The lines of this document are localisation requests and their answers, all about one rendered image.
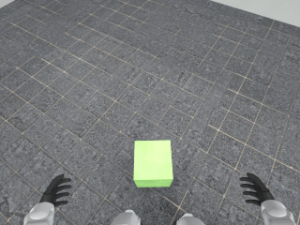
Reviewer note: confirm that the left robot thigh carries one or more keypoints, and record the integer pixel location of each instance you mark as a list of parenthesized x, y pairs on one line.
[(127, 218)]

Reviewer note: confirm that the robot left hand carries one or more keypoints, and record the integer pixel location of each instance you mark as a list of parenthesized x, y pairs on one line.
[(50, 196)]

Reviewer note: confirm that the carton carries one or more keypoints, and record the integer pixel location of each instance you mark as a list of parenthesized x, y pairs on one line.
[(153, 166)]

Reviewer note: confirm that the robot right forearm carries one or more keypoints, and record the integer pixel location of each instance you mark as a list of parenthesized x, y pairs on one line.
[(275, 213)]

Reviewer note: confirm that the robot right hand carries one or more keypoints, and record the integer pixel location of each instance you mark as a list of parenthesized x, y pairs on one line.
[(262, 192)]

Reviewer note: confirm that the robot left forearm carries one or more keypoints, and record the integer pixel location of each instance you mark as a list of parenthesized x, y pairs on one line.
[(41, 214)]

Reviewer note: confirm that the robot right shin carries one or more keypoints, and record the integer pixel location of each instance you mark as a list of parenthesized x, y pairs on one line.
[(187, 215)]

